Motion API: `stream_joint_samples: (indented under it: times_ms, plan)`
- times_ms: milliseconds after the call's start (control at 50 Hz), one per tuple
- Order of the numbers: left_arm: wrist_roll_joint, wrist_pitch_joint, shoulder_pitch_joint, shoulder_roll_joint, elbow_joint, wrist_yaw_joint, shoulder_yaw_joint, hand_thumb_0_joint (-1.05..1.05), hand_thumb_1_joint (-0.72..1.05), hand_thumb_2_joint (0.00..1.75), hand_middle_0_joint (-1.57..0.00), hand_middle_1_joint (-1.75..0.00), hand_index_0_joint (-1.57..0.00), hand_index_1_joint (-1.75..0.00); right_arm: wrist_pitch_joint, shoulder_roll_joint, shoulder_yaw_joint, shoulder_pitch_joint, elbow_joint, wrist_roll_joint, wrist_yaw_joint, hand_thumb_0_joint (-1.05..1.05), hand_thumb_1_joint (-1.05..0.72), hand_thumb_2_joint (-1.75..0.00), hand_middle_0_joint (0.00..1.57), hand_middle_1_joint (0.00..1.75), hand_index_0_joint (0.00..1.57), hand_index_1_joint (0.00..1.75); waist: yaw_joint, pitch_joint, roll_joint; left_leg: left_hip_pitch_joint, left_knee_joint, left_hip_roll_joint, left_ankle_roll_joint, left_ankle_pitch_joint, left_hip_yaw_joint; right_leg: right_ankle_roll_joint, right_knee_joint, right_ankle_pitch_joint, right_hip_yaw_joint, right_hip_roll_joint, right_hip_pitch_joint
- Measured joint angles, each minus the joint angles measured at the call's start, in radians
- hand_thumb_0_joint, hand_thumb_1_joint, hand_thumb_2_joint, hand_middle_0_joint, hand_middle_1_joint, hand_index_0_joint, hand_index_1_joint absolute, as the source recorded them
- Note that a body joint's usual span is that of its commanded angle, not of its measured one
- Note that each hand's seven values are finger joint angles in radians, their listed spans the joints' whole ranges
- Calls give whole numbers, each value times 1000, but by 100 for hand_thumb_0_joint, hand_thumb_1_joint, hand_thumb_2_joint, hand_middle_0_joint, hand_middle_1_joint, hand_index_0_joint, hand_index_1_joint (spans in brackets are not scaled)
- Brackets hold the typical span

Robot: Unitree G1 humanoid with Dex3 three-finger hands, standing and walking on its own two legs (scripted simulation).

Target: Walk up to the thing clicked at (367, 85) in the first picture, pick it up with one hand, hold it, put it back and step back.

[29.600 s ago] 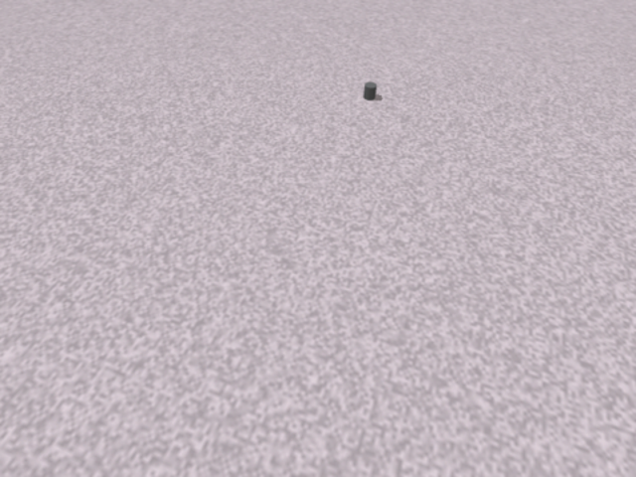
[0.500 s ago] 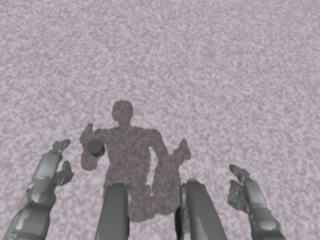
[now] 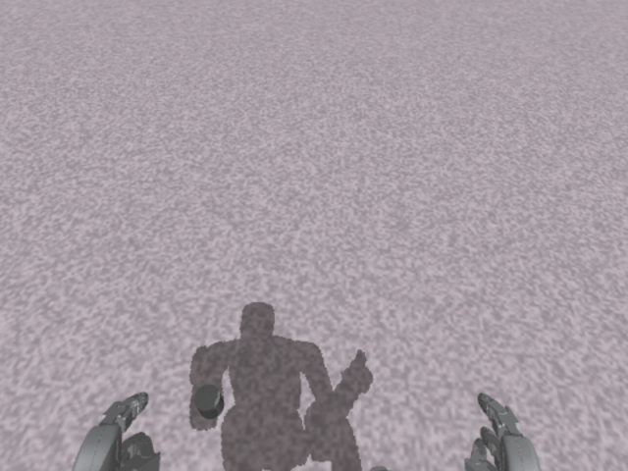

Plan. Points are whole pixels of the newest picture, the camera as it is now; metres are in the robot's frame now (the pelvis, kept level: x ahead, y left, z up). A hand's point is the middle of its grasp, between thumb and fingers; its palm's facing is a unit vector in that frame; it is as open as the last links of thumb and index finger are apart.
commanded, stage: home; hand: left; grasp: from above
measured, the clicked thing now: (209, 401) +0.43 +0.25 -0.67
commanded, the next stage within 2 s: none
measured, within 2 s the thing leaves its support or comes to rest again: neither
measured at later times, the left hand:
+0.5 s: hand out of the picture +0.16 +0.18 -0.04, palm faces +0.07 -0.98 -0.20, open 7.4 cm
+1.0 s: hand out of the picture +0.16 +0.18 -0.04, palm faces +0.06 -0.98 -0.20, open 7.4 cm
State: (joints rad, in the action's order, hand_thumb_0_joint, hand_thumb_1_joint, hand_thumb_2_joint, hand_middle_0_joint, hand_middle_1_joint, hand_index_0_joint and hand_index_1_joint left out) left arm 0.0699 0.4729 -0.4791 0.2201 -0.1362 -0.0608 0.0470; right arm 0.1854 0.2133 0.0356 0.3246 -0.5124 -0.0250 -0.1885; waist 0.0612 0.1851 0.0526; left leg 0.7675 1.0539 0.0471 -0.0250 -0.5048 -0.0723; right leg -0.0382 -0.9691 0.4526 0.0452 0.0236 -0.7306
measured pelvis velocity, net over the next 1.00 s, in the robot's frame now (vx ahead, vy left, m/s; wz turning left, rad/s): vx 0.00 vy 0.00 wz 0.01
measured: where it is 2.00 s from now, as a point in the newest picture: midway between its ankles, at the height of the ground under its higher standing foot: outside the picture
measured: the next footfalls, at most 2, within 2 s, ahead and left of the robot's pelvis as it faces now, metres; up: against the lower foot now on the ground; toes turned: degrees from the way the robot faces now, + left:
none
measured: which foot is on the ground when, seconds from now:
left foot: down 0.00-1.00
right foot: down 0.00-1.00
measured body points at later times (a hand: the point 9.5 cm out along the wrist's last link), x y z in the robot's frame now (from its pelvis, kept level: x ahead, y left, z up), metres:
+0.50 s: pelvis +0.00 +0.00 +0.01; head +0.03 +0.00 +0.46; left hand +0.16 +0.23 -0.02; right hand +0.18 -0.24 -0.05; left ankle +0.01 +0.13 -0.67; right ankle +0.01 -0.15 -0.67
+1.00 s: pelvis +0.00 +0.00 +0.01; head +0.02 +0.00 +0.46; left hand +0.16 +0.23 -0.02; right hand +0.17 -0.25 -0.05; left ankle +0.01 +0.13 -0.67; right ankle +0.01 -0.15 -0.67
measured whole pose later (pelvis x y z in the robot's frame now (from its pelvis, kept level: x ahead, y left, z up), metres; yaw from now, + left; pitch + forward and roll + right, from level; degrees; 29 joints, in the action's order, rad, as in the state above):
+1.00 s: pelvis +0.00 +0.00 +0.01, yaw +0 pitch +10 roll -3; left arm 0.05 0.46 -0.50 0.22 -0.13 -0.02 0.03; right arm 0.24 0.21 0.03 0.28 -0.54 -0.01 -0.18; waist 0.04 0.16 0.04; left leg 0.68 1.01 0.04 -0.03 -0.50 -0.07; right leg -0.04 -0.93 0.45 0.04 0.03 -0.65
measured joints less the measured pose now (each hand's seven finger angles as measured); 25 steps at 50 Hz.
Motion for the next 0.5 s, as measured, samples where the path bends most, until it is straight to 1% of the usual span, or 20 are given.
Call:
stream_joint_samples:
  times_ms: [120, 300, 500]
  plan:
    - [-6, 2, -42, -2, -19, 24, -8, 1, 90, 90, -20, -30, -21, -30, 28, 3, -9, -25, 5, 10, -1, 1, -90, -89, 20, 30, 21, 30, -15, 1, 3, -58, -38, -4, 0, 8, 1, 0, 34, -4, 1, 4, 57]
    - [-19, -3, -18, -3, 10, 42, -10, 1, 90, 90, -20, -30, -20, -30, 61, 2, -6, -66, -3, 20, 4, 1, -90, -89, 20, 30, 21, 30, -31, -22, -11, -77, -45, -8, -3, 11, -3, 2, 33, -1, 6, 8, 75]
    - [-22, -10, -16, -1, 2, 38, -11, 1, 90, 90, -20, -30, -20, -30, 60, -3, -2, -53, -24, 24, 5, 1, -90, -89, 20, 30, 21, 30, -31, -33, -12, -80, -45, -6, -3, 9, -4, 2, 35, 0, 6, 6, 79]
